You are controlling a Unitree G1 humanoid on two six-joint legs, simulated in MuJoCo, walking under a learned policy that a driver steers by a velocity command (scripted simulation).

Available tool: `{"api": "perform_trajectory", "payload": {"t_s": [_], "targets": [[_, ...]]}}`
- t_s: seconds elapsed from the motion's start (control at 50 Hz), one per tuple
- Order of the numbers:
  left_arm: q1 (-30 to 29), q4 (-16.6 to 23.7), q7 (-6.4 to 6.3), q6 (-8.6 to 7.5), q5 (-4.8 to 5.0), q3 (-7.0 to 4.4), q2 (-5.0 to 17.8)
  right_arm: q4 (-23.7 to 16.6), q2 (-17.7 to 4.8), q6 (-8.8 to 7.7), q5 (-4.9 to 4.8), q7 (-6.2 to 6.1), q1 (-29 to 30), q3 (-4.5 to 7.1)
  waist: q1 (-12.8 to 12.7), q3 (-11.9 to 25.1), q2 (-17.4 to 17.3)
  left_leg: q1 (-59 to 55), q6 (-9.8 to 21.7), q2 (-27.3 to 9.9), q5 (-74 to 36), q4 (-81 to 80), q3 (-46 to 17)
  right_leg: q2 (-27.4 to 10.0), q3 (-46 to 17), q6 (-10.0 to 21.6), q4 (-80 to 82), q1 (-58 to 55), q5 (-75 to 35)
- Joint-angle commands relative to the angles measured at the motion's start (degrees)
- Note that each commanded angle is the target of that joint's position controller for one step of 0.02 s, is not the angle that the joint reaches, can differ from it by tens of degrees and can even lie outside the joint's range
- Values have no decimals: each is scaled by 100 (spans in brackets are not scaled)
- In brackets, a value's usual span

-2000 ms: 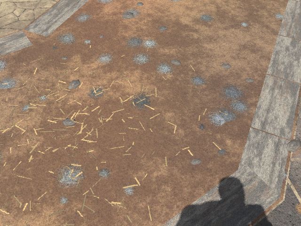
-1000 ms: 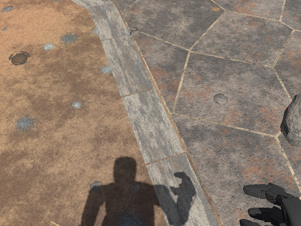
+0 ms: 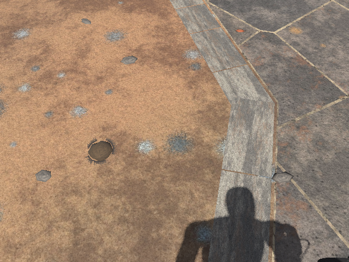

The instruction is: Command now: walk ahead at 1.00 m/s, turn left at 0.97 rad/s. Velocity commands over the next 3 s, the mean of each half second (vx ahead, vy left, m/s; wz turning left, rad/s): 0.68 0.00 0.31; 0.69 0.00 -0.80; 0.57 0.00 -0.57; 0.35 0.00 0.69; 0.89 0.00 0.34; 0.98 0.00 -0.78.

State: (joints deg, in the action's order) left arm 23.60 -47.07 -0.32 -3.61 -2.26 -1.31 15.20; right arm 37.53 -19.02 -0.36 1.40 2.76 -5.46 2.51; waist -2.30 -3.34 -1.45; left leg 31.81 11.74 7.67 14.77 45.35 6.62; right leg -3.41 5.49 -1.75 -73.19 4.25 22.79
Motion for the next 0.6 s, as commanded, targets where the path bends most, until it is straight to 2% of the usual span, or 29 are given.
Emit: {"api": "perform_trajectory", "payload": {"t_s": [0.02,0.04,0.08,0.1,0.12,0.16,0.18,0.22,0.24,0.28,0.3,0.32,0.34,0.36,0.38,0.4,0.42,0.44,0.46,0.48,0.5,0.54,0.58,0.6], "targets": [[-929,1335,10,-382,19,-105,1033,152,-1373,75,-25,-253,-1728,523,740,947,260,-4580,1237,-2092,676,-3092,-4919,-3,-1041,93,-1419,4656,-252],[-1025,1297,-8,-348,-63,-68,945,218,-1197,-13,-32,-276,-1557,468,450,505,625,-3648,1097,-1843,153,-3131,-4472,-187,-1027,47,-908,4261,-197],[-778,1207,-14,-93,-220,-39,878,194,-932,-185,-55,-300,-1289,343,6,170,741,-2264,1038,-1457,-655,-3175,-3735,-373,-1058,-127,-201,3482,117],[-827,1249,-7,17,-221,-37,819,216,-853,-256,-77,-272,-1291,307,-80,80,702,-1796,1022,-1317,-699,-3265,-3501,-437,-1013,-210,247,3277,316],[-1121,1377,9,68,-210,-7,730,226,-845,-320,-91,-249,-1282,303,-54,-68,645,-1374,984,-1144,-792,-3390,-3275,-467,-898,-261,782,3118,150],[-1855,1694,92,71,-122,96,474,245,-820,-391,-89,-232,-1207,312,62,-293,411,-750,765,-798,-856,-3610,-2840,-430,-686,-278,1949,2682,-1073],[-1978,1704,144,36,-72,151,334,300,-761,-415,-96,-224,-1209,304,119,-342,328,-729,562,-627,-1740,-3529,-2459,-342,-539,-191,2627,2392,-1914],[-2041,1572,197,-59,-17,204,150,560,-628,-477,-229,-174,-1668,270,451,-106,295,-1139,208,-648,-3234,-3366,-2054,-63,-252,86,3523,1727,-3429],[-2107,1532,196,-88,-7,195,161,695,-595,-506,-262,-169,-1933,249,612,-40,241,-1664,68,-742,-3685,-3311,-1992,42,-192,216,3833,1760,-3731],[-2202,1496,156,-119,-21,122,341,857,-692,-525,-184,-217,-2135,240,726,49,15,-2656,-177,-912,-4401,-3046,-1920,279,-114,459,4303,1861,-3538],[-2431,1627,111,-334,297,-129,770,832,-469,-446,-313,-334,-2231,196,693,291,21,-3169,-283,-1126,-4395,-2371,-2113,523,-320,465,4558,1796,-3219],[-1885,1467,113,-414,363,-228,931,849,-719,-359,-212,-394,-2065,212,285,686,-147,-3715,-403,-1197,-5086,-1825,-1938,684,-221,514,4669,1614,-3236],[-1062,1193,127,-452,374,-279,982,742,-868,-284,-96,-408,-1643,246,-210,1030,-373,-3690,-602,-1128,-5547,-867,-1641,664,-220,600,4842,904,-3717],[43,861,125,-420,323,-290,1086,549,-701,-260,58,-415,-1272,186,-694,1608,-123,-2862,-850,-844,-4455,800,-1422,165,-707,765,4566,-539,-4887],[179,765,198,-408,117,-283,1429,564,102,-293,128,-356,-2407,1,66,2344,1925,-488,-1469,141,1568,3528,-1181,-1428,-3163,1969,3958,-2823,-6901],[237,833,262,-390,119,-339,1254,676,-153,-349,-51,-249,-2960,-71,-40,3314,1588,198,-1473,93,1825,4316,-1731,-1810,-4880,2395,4609,-3493,-5996],[-471,1154,216,-317,184,-382,1192,405,-554,-370,-186,-249,-2055,15,-164,2641,926,493,-1435,-278,1341,4248,-1817,-1604,-4461,2206,4863,-2788,-4795],[-961,1282,185,-220,278,-359,1064,130,-688,-391,-116,-281,-1215,36,-124,1788,99,515,-1374,-475,1011,3825,-1637,-1252,-3840,1936,5051,-1651,-4284],[-1090,1327,173,-156,307,-328,1052,-29,-668,-375,-36,-320,-720,57,-15,1157,-373,555,-1398,-487,990,3589,-1478,-990,-3555,1861,5293,-677,-4309],[-1091,1309,155,-141,277,-357,1136,-151,-583,-328,-1,-343,-730,62,228,930,-314,343,-1389,-575,873,3234,-1505,-775,-3326,1816,5449,-70,-4443],[-1141,1305,151,-117,260,-363,1098,-175,-506,-277,19,-370,-829,54,378,820,-73,181,-1405,-619,854,2860,-1509,-560,-3126,1754,5529,286,-4516],[-1211,1298,124,-60,337,-355,997,-140,-323,-209,12,-405,-1048,17,571,1012,241,-89,-1464,-773,669,1992,-1470,-275,-2969,1727,5760,730,-2988],[-1178,1341,40,17,396,-393,1085,-251,-279,-199,-24,-403,-664,-2,454,904,389,-67,-1533,-791,403,1196,-1391,-128,-3173,1805,6116,1151,-669],[-1120,1358,-2,33,382,-411,1147,-324,-276,-224,-65,-406,-389,0,356,762,501,11,-1549,-773,117,806,-1407,-120,-3350,1812,6256,1276,-15]]}}
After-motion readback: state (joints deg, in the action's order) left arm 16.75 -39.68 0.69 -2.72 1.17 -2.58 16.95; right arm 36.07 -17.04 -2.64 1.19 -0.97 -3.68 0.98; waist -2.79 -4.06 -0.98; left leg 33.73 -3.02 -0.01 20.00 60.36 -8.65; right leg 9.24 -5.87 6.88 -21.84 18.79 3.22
